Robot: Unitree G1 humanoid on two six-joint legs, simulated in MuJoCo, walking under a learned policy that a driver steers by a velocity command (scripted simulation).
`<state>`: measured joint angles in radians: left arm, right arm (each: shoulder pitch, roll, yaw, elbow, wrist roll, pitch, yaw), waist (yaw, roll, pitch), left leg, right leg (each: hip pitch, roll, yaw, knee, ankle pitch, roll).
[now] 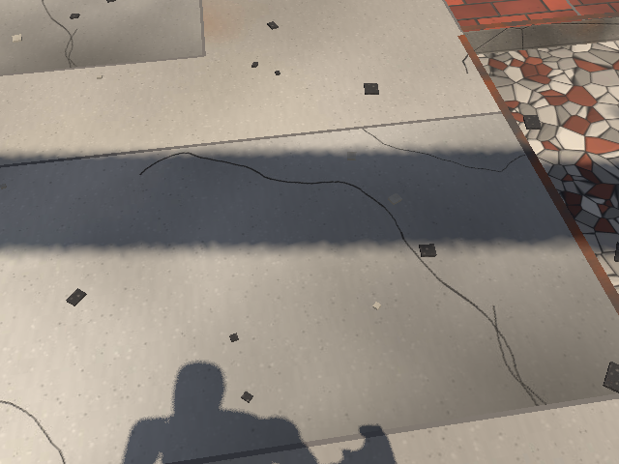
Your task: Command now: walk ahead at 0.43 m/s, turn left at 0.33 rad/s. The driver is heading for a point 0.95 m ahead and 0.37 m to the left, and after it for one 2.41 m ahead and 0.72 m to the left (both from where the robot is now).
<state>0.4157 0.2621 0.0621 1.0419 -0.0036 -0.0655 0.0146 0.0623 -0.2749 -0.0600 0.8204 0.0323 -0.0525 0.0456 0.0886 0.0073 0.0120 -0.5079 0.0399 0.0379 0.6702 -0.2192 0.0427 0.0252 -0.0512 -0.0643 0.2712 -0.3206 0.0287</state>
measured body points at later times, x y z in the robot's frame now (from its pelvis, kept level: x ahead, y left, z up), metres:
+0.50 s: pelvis +0.24 +0.06 +0.00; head +0.27 +0.08 +0.45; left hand +0.41 +0.35 -0.08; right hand +0.33 -0.22 -0.12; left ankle +0.13 +0.13 -0.74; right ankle +0.46 -0.04 -0.71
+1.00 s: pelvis +0.49 +0.14 +0.00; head +0.51 +0.17 +0.44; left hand +0.34 +0.39 -0.13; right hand +0.81 +0.06 -0.08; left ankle +0.55 +0.35 -0.70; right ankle +0.46 -0.03 -0.74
